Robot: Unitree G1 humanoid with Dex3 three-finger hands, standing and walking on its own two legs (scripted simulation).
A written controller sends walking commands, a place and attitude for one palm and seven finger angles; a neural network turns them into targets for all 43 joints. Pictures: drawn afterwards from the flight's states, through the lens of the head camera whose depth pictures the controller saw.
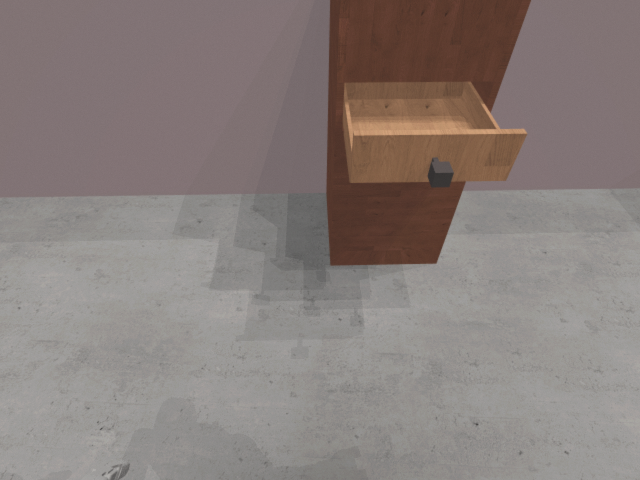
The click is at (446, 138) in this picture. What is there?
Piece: drawer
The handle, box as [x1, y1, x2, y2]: [428, 157, 453, 186]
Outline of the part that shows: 433,157 428,172 428,178 431,186 449,186 453,173 449,162 439,162 437,157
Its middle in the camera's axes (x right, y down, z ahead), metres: +0.27 -0.16 +0.88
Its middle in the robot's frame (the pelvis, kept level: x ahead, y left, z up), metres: +0.78 -0.23 -0.07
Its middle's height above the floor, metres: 0.70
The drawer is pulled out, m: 0.24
